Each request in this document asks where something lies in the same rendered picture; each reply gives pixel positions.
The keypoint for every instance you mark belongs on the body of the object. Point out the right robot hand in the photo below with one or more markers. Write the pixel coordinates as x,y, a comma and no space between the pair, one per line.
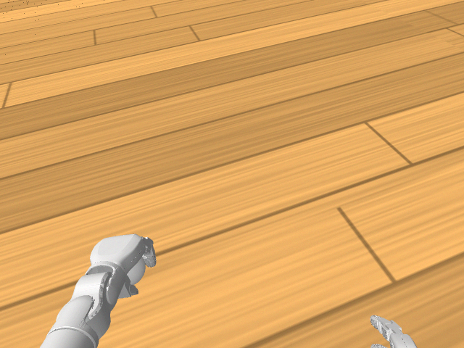
392,333

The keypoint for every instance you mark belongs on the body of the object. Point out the left robot arm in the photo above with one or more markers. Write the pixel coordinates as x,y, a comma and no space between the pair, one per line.
86,317

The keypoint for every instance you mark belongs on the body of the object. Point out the ball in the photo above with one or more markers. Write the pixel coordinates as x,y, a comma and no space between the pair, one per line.
137,272

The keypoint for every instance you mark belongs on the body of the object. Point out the left robot hand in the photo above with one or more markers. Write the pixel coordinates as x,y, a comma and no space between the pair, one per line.
125,251

